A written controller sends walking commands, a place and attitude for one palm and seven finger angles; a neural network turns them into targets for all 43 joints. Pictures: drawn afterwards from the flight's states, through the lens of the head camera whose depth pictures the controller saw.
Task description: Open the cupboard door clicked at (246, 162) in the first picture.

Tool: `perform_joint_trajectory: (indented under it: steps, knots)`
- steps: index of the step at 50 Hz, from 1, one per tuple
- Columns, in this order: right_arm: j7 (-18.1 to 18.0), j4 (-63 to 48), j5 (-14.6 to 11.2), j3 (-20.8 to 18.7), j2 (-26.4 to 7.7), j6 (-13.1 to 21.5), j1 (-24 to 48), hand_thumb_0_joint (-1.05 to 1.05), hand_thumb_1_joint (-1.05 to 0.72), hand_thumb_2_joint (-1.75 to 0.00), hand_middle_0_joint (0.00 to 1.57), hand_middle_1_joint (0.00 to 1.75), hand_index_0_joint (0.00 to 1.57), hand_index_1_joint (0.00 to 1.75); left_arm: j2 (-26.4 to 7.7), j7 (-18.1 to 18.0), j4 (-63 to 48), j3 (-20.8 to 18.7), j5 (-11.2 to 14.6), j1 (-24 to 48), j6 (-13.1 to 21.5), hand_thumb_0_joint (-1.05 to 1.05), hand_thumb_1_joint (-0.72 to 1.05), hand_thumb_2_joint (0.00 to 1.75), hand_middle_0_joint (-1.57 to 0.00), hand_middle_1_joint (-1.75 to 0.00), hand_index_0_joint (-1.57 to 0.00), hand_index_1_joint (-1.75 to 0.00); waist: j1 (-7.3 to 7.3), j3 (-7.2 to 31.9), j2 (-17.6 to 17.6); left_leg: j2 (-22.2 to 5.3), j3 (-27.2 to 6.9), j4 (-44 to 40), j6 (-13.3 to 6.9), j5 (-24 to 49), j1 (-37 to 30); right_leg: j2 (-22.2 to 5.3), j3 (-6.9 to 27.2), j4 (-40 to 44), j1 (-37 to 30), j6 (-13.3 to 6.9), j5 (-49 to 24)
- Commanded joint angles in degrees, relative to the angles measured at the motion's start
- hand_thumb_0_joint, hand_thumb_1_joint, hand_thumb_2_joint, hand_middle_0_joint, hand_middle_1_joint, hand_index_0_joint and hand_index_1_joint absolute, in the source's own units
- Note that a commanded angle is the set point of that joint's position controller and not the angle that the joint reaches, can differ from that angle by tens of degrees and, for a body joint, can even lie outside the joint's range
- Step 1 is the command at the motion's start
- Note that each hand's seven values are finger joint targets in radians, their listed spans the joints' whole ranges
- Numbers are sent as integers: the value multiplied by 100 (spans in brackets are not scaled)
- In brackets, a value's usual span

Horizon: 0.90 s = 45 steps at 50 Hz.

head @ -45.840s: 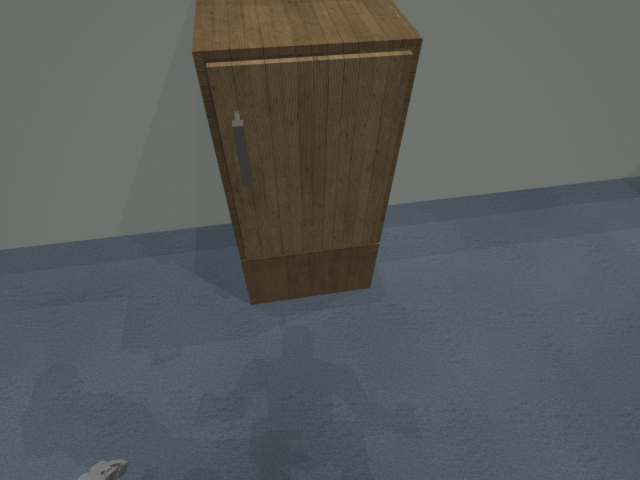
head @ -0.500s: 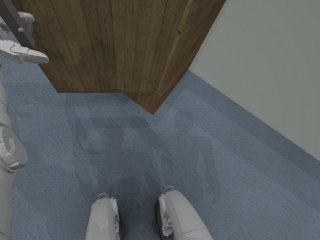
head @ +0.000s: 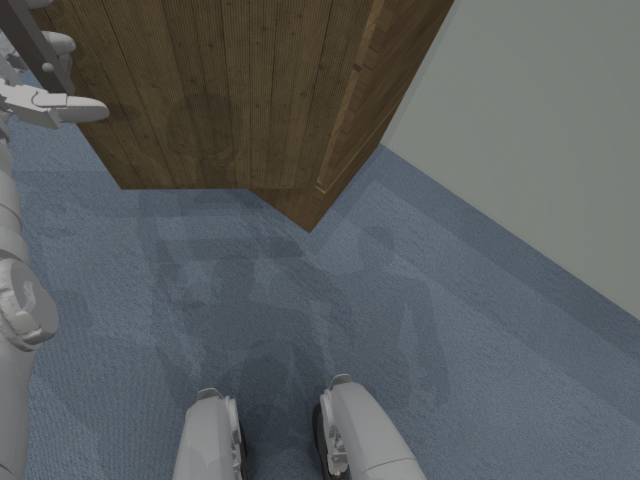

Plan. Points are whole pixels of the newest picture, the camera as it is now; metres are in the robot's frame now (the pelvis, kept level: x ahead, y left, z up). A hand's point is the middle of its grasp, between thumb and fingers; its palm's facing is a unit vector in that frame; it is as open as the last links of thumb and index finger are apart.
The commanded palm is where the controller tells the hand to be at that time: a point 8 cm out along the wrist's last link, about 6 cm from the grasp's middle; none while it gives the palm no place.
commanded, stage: close the thumb around the handle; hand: left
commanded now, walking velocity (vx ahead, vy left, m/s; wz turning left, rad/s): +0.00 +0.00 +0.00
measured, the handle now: (33, 27) +0.62 +0.25 +0.07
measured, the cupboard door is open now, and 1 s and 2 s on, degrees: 40 48 86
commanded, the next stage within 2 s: pull the door open along its arc in 0.50 s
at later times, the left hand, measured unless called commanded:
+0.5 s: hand (47, 67) +0.56 +0.22 +0.07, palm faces -0.01 -1.00 -0.01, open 5.8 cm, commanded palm +0.55 +0.25 +0.07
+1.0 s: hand (50, 109) +0.51 +0.22 +0.07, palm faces -0.03 -1.00 -0.01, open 5.9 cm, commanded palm +0.45 +0.26 +0.07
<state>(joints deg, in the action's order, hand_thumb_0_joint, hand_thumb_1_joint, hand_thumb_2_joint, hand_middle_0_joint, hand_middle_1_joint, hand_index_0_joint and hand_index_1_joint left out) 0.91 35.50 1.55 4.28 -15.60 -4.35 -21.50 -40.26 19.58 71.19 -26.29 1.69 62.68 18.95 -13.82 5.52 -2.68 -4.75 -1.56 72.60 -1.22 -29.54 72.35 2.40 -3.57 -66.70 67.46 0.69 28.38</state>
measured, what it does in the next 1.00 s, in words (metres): stands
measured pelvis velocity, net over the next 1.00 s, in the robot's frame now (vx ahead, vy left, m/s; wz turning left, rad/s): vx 0.01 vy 0.01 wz -0.01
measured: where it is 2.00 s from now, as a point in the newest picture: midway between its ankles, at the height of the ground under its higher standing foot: (285, 470)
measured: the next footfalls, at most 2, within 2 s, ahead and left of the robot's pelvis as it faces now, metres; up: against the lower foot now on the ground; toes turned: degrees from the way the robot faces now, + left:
none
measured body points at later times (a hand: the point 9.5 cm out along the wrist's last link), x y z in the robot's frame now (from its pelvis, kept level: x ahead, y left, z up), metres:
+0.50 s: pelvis +0.00 +0.00 +0.00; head +0.19 +0.04 +0.41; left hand +0.55 +0.28 +0.07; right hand -0.02 -0.26 -0.10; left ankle +0.03 +0.10 -0.62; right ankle +0.02 -0.13 -0.62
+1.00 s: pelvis +0.01 +0.01 +0.02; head +0.17 +0.03 +0.44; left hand +0.50 +0.27 +0.07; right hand +0.02 -0.25 -0.09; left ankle +0.03 +0.10 -0.62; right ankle +0.02 -0.13 -0.62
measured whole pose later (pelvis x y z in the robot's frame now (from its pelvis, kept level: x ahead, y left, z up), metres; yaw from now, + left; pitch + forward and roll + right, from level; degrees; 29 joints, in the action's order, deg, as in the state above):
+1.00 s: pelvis +0.01 +0.01 +0.02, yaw -1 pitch +26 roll -5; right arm 2.1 32.7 -0.2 2.9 -14.7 -5.8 -22.2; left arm -30.5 20.0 53.9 -25.8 8.2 43.0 19.2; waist -10.7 7.2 -2.5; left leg -4.7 1.2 67.7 -1.9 -29.4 64.6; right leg 2.3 -0.9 -62.5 61.0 1.5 27.7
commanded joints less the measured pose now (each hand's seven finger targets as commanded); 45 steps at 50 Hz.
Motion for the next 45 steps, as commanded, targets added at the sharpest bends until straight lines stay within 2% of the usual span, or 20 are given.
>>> perform_joint_trajectory:
  steps: [1, 2, 4, 6, 9, 12, 14, 15, 17, 20, 21, 24, 26, 30, 31, 34, 37, 40, 42, 45]
  knots:
    - [-105, -60, 13, -414, -1178, 24, -1329, 0, -90, -90, 20, 30, 20, 30, -1426, 30, -1216, -57, 111, 2522, 426, 0, 12, 56, -34, -127, -34, -127, -90, 3273, -1274, 128, -402, -668, -48, 2595, -3343, 161, -10, 709, -681, -210, -1620]
    - [-100, -64, 9, -418, -1162, 37, -1311, 0, -90, -90, 20, 30, 20, 30, -1271, 35, -1228, 40, 135, 2558, 410, 0, 17, 59, -35, -127, -35, -127, -134, 3259, -1215, 142, -368, -645, -72, 2537, -3278, 166, 10, 732, -693, -196, -1618]
    - [-111, -47, 17, -421, -1181, 36, -1338, 0, -90, -90, 20, 30, 20, 30, -1428, 17, -1271, -68, 123, 2611, 443, 0, 28, 64, -36, -128, -36, -128, -98, 3391, -1352, 129, -401, -639, -50, 2663, -3420, 156, 0, 688, -634, -206, -1647]
    - [-103, -43, 23, -421, -1170, 36, -1343, 0, -90, -90, 20, 30, 20, 30, -1362, 17, -1265, -38, 120, 2592, 428, 0, 40, 68, -36, -130, -36, -130, -100, 3362, -1265, 130, -409, -643, -50, 2666, -3387, 164, -14, 698, -683, -203, -1665]
    - [-97, -35, 21, -424, -1166, 43, -1326, 0, -90, -90, 20, 30, 20, 30, -1240, 17, -1277, 57, 129, 2632, 440, 0, 56, 76, -38, -131, -38, -131, -115, 3394, -1385, 130, -432, -653, -34, 2633, -3497, 163, -23, 698, -543, -210, -1578]
    - [-123, -48, 8, -393, -1186, 45, -1326, 0, -90, -90, 20, 30, 20, 30, -1541, 23, -1141, -116, 118, 2558, 381, 0, 73, 83, -39, -133, -39, -133, -106, 3269, -1130, 142, -361, -642, -83, 2461, -3125, 167, 19, 724, -818, -193, -1617]
    - [-112, -48, 19, -406, -1164, 53, -1336, 0, -90, -90, 20, 30, 20, 30, -1352, 39, -1284, 6, 114, 2590, 424, 0, 84, 88, -40, -134, -40, -134, -79, 3407, -1431, 130, -411, -654, -39, 2673, -3443, 161, -14, 691, -628, -215, -1641]
    - [-110, -32, 24, -405, -1173, 53, -1335, 0, -90, -90, 20, 30, 20, 30, -1477, 33, -1275, -107, 138, 2601, 425, 0, 90, 90, -40, -135, -40, -135, -76, 3360, -1358, 121, -405, -642, -45, 2644, -3394, 168, -12, 707, -659, -210, -1641]
    - [-109, -45, 24, -404, -1186, 48, -1361, 0, -90, -90, 20, 30, 20, 30, -1605, 27, -1268, -206, 137, 2511, 412, 0, 90, 90, -40, -135, -40, -135, -59, 3424, -1253, 132, -404, -655, -56, 2728, -3344, 175, -3, 699, -827, -206, -1753]
    - [-103, -31, 25, -419, -1169, 50, -1352, 0, -90, -90, 20, 30, 20, 30, -1429, 44, -1341, -75, 133, 2591, 442, 0, 90, 90, -40, -135, -40, -135, -86, 3390, -1407, 111, -432, -645, -28, 2801, -3503, 166, -26, 681, -614, -208, -1708]
    - [-98, -43, 19, -419, -1174, 43, -1356, 0, -90, -90, 20, 30, 20, 30, -1393, 36, -1255, -73, 133, 2491, 419, 0, 90, 90, -40, -135, -40, -135, -86, 3301, -1290, 118, -429, -672, -32, 2694, -3444, 170, -33, 718, -619, -205, -1637]
    - [-112, -35, 19, -388, -1191, 47, -1362, 0, -90, -90, 20, 30, 20, 30, -1631, 4, -1176, -204, 110, 2573, 401, 0, 90, 90, -40, -135, -40, -135, -74, 3259, -1299, 128, -395, -651, -53, 2616, -3263, 170, -13, 698, -689, -204, -1640]
    - [-127, -52, 13, -378, -1180, 43, -1350, 0, -90, -90, 20, 30, 20, 30, -1558, 10, -1034, -115, 70, 2540, 353, 0, 90, 90, -40, -135, -40, -135, -133, 3137, -1134, 129, -376, -645, -77, 2483, -3099, 170, -7, 717, -706, -188, -1591]
    - [-153, -87, 8, -349, -1199, 51, -1345, 0, -90, -90, 20, 30, 20, 30, -1783, 49, -936, -234, 70, 2606, 316, 0, 90, 90, -40, -135, -40, -135, -129, 3181, -1131, 138, -358, -581, -94, 2440, -2936, 166, 6, 659, -759, -184, -1599]
    - [-129, -121, 16, -366, -1162, 60, -1357, 0, -90, -90, 20, 30, 20, 30, -1452, 72, -1008, -41, 94, 2428, 300, 0, 90, 90, -40, -135, -40, -135, -85, 3271, -1214, 152, -363, -614, -79, 2521, -3048, 167, -12, 656, -771, -197, -1645]
    - [-105, -167, 16, -409, -1190, 31, -1343, 0, -90, -90, 20, 30, 20, 30, -1507, 82, -1255, -190, 150, 2077, 345, 0, 90, 90, -40, -135, -40, -135, 87, 3473, -1388, 121, -423, -695, -10, 2821, -3456, 153, -63, 621, -710, -219, -1694]
    - [-77, -235, -4, -445, -1162, 9, -1301, 0, -90, -90, 20, 30, 20, 30, -1408, 99, -1546, -234, 237, 1694, 329, 0, 90, 90, -40, -135, -40, -135, 176, 3601, -1159, 140, -360, -736, -30, 2919, -3472, 164, -42, 674, -1028, -194, -1927]
    - [-47, -346, -54, -471, -1140, -15, -1210, 0, -90, -90, 20, 30, 20, 30, -1190, 126, -1683, -206, 343, 1028, 325, 0, 90, 90, -40, -135, -40, -135, 335, 3431, -1048, 157, -323, -886, -11, 2871, -3509, 173, -61, 746, -1146, -192, -1904]
    - [-38, -418, -94, -505, -1117, -16, -1135, 0, -90, -90, 20, 30, 20, 30, -1070, 139, -1864, -223, 447, 570, 298, 0, 90, 90, -40, -135, -40, -135, 402, 3390, -754, 195, -230, -963, -46, 2751, -3353, 185, -32, 823, -1468, -174, -2033]
    - [-6, -562, -146, -552, -1074, -22, -1003, 0, -90, -90, 20, 30, 20, 30, -796, 129, -2323, -183, 575, -291, 323, 0, 90, 90, -40, -135, -40, -135, 609, 3374, -800, 222, -173, -1104, -12, 2998, -3561, 178, -52, 872, -1643, -189, -2198]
